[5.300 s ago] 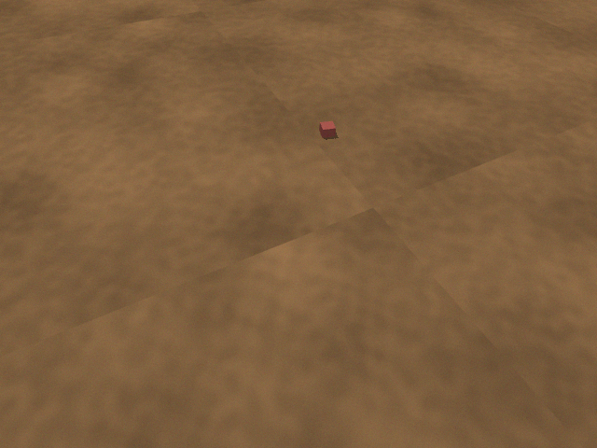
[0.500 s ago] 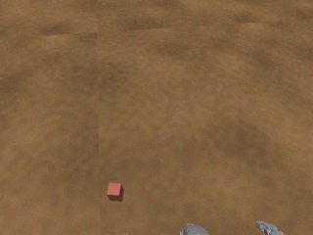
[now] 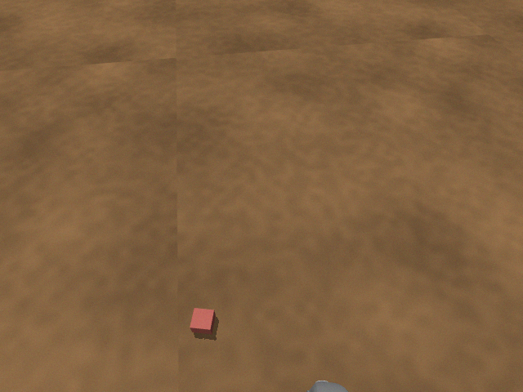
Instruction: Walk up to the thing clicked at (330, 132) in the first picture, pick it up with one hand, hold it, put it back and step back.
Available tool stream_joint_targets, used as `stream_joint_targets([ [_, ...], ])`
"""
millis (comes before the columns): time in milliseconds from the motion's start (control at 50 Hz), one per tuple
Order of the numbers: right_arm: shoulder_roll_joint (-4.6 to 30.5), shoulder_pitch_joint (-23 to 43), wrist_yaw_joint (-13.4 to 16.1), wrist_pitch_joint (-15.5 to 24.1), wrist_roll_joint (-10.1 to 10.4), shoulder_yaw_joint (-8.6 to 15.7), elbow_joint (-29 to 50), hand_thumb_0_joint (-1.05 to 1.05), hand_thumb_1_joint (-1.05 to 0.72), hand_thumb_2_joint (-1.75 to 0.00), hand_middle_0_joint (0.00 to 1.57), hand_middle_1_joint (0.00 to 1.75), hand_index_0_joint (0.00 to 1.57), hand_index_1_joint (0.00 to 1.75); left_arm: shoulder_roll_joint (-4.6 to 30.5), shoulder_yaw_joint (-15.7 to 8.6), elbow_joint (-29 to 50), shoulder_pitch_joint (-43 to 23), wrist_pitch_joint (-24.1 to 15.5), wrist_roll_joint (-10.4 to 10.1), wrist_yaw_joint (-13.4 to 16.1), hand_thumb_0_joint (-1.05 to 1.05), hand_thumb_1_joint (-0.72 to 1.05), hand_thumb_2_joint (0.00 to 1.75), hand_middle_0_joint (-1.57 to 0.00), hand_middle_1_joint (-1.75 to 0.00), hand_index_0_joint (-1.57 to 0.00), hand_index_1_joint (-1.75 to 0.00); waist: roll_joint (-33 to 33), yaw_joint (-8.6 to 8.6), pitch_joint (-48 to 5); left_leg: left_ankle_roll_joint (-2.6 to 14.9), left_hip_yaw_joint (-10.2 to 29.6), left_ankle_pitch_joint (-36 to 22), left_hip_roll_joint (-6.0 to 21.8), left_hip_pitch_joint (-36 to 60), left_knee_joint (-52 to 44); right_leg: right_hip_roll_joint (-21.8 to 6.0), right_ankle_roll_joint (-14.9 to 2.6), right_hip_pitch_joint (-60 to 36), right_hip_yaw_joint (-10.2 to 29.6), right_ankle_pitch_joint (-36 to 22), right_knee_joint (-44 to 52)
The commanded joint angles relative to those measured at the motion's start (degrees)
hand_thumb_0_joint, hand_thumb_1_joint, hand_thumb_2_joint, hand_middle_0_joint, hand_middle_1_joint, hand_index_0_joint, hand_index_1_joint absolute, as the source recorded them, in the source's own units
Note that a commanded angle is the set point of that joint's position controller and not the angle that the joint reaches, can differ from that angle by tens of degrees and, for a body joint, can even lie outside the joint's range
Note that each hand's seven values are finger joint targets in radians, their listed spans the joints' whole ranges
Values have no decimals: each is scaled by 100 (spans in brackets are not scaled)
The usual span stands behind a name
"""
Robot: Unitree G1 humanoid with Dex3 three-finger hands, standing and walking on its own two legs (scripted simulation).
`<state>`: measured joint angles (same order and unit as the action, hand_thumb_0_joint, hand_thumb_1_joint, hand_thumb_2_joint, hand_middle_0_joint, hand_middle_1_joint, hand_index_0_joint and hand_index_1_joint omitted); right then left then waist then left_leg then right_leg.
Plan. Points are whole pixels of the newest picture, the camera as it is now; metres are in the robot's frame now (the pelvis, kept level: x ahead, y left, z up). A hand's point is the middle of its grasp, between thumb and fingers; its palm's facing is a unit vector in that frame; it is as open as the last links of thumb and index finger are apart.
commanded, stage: walk up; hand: left
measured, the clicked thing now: (203, 321) +0.46 +0.21 -0.73
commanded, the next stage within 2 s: none
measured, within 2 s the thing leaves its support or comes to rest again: neither
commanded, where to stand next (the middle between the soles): +0.06 +0.01 m, yaw -4 degrees
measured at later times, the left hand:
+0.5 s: hand out of the picture +0.09 +0.25 -0.13, palm faces -0.03 -0.93 -0.37, open 7.4 cm
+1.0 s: hand out of the picture +0.13 +0.25 -0.13, palm faces -0.06 -0.94 -0.34, open 7.4 cm
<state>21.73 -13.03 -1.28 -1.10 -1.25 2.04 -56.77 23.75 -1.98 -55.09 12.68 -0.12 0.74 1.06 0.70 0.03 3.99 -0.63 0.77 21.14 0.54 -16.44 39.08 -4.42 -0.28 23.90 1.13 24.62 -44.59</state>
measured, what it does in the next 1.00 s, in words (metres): stands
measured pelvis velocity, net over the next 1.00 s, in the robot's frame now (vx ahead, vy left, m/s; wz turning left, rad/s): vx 0.03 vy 0.00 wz -0.04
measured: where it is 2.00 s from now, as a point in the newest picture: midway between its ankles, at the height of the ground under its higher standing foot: outside the picture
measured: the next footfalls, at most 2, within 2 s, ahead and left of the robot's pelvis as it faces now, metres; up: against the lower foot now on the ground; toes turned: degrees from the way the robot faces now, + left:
right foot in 1.94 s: +0.07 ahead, -0.14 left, +0.00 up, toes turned -8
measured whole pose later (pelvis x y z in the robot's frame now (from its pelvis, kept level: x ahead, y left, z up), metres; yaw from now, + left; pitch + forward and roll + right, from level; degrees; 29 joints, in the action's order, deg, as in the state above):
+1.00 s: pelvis +0.03 +0.00 +0.02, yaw -2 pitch -2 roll +0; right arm 20.3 -6.3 -0.7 0.0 -0.4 0.9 -65.1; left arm 20.1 -0.3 -65.2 3.7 -0.7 0.3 -0.2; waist 0.6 -0.8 3.1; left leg -1.5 -1.4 14.7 1.9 -5.3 21.9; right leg -2.7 2.5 11.6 1.8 9.9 -23.3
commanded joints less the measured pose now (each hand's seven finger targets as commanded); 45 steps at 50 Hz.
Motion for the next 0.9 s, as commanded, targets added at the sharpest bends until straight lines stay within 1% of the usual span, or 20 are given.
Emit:
stream_joint_targets([
  [0, 1261, 939, 106, 234, 37, 191, 499, 0, -90, -90, 20, 30, 20, 30, 955, -189, 116, 181, -310, -79, -1, 0, 90, 90, -20, -30, -20, -30, -694, 314, -155, 608, 654, -947, 695, -425, -1130, 80, -114, -843, -84, -1262, 1255],
  [20, 1198, 757, 106, 270, 63, 172, 439, 0, -90, -90, 20, 30, 20, 30, 1066, -242, 64, 201, -345, -101, 17, 0, 90, 90, -20, -30, -20, -30, -735, 258, -467, 452, 488, -1811, 588, -299, -771, -8, -184, -1259, 14, -2151, 1329],
  [40, 1231, 603, 114, 290, 111, 178, 362, 0, -90, -90, 20, 30, 20, 30, 1148, -275, 35, 110, -346, -100, 40, 0, 90, 90, -20, -30, -20, -30, -681, 189, -646, 381, 413, -2206, 527, -192, -563, -71, -253, -1492, 115, -2779, 1310],
  [60, 1179, 429, 119, 292, 147, 167, 293, 0, -90, -90, 20, 30, 20, 30, 1201, -261, 26, -11, -363, -80, 64, 0, 90, 90, -20, -30, -20, -30, -617, 104, -800, 317, 382, -2328, 497, -94, -443, -283, -363, -1609, 396, -3069, 1374],
  [80, 1174, 298, 132, 275, 149, 161, 229, 0, -90, -90, 20, 30, 20, 30, 1277, -209, 49, -223, -368, -96, 50, 0, 90, 90, -20, -30, -20, -30, -586, -39, -871, 339, 363, -1690, 419, 90, -715, -431, -430, -1332, 554, -2849, 1251],
  [100, 1193, 230, 162, 268, 112, 182, 151, 0, -90, -90, 20, 30, 20, 30, 1250, -169, 98, -407, -336, -108, 30, 0, 90, 90, -20, -30, -20, -30, -506, -87, -747, 404, 455, -1233, 505, 212, -1011, -383, -399, -1052, 497, -2485, 1201],
  [140, 1355, 675, 164, 266, 103, 216, 120, 0, -90, -90, 20, 30, 20, 30, 1068, -86, -17, -491, -266, -127, -14, 0, 90, 90, -20, -30, -20, -30, -664, 49, -390, 488, 761, -716, 737, 8, -1375, -1, -211, -882, 92, -1682, 1177],
  [160, 1394, 824, 159, 265, 97, 216, 132, 0, -90, -90, 20, 30, 20, 30, 1059, -70, -65, -502, -249, -105, -23, 0, 90, 90, -20, -30, -20, -30, -609, 63, -316, 547, 788, -676, 834, -32, -1452, 40, -168, -892, -17, -1594, 1268],
  [180, 1354, 825, 148, 264, 103, 186, 108, 0, -90, -90, 20, 30, 20, 30, 1053, -62, -136, -513, -248, -99, -32, 0, 90, 90, -20, -30, -20, -30, -567, 73, -275, 552, 788, -627, 846, -126, -1522, 52, -158, -1007, 21, -1515, 1339],
  [260, 1243, 968, 147, 260, 116, 147, 23, 0, -90, -90, 20, 30, 20, 30, 1034, -40, -341, -521, -291, -98, -43, 0, 90, 90, -20, -30, -20, -30, -467, 71, -391, 424, 512, -589, 660, -29, -1527, -112, -196, -1288, 230, -1978, 1632],
  [300, 1209, 995, 141, 243, 132, 134, -40, 0, -90, -90, 20, 30, 20, 30, 1054, -44, -411, -603, -302, -86, -45, 0, 90, 90, -20, -30, -20, -30, -312, 37, -377, 380, 406, -509, 583, 110, -1465, -197, -230, -1220, 360, -1955, 1829],
  [360, 1181, 960, 127, 233, 111, 125, -145, 0, -90, -90, 20, 30, 20, 30, 1056, -31, -417, -810, -325, -66, -49, 0, 90, 90, -20, -30, -20, -30, -141, -48, -516, 349, 307, -735, 529, 385, -1465, -293, -231, -1165, 467, -2010, 2022],
  [420, 1182, 1044, 115, 239, 130, 127, -198, 0, -90, -90, 20, 30, 20, 30, 1013, -25, -516, -815, -332, -50, -49, 0, 90, 90, -20, -30, -20, -30, -24, -21, -670, 351, 264, -1033, 567, 621, -1497, -309, -197, -1295, 422, -2297, 2088],
  [440, 1130, 1026, 112, 232, 131, 116, -220, 0, -90, -90, 20, 30, 20, 30, 1010, -31, -552, -866, -333, -54, -52, 0, 90, 90, -20, -30, -20, -30, 83, -32, -659, 329, 225, -1091, 525, 621, -1480, -323, -176, -1320, 463, -2281, 2138],
  [480, 1094, 1066, 106, 209, 123, 117, -260, 0, -90, -90, 20, 30, 20, 30, 1041, -38, -567, -926, -324, -43, -51, 0, 90, 90, -20, -30, -20, -30, 247, -44, -589, 299, 137, -932, 473, 722, -1507, -378, -184, -1191, 557, -2016, 2354],
  [540, 1108, 1011, 91, 200, 96, 122, -353, 0, -90, -90, 20, 30, 20, 30, 993, -41, -567, -1105, -297, -41, -62, 0, 90, 90, -20, -30, -20, -30, 258, -65, -549, 277, 179, -759, 474, 676, -1713, -348, -151, -1240, 559, -1572, 2447],
  [660, 1125, 1022, 92, 230, 86, 116, -431, 0, -90, -90, 20, 30, 20, 30, 942, -57, -628, -1049, -273, -43, -67, 0, 90, 90, -20, -30, -20, -30, 101, -4, -704, 266, 181, -1101, 527, 783, -1860, -284, -121, -1515, 439, -1899, 2407],
  [700, 1159, 982, 109, 243, 78, 122, -489, 0, -90, -90, 20, 30, 20, 30, 909, -49, -619, -1071, -264, -54, -66, 0, 90, 90, -20, -30, -20, -30, 21, -12, -808, 246, 180, -1301, 582, 846, -1944, -300, -132, -1638, 399, -2292, 2308],
  [740, 1162, 1014, 115, 253, 78, 113, -476, 0, -90, -90, 20, 30, 20, 30, 868, -37, -622, -1016, -254, -71, -63, 0, 90, 90, -20, -30, -20, -30, -110, 29, -754, 247, 203, -1422, 602, 785, -2027, -265, -86, -1735, 336, -2475, 2283],
  [880, 1167, 1048, 125, 250, 75, 123, -481, 0, -90, -90, 20, 30, 20, 30, 851, -28, -684, -1076, -200, -58, -68, 0, 90, 90, -20, -30, -20, -30, -243, 29, -495, 257, 214, -1272, 642, 722, -2246, -183, -20, -1682, 280, -2347, 2294],
])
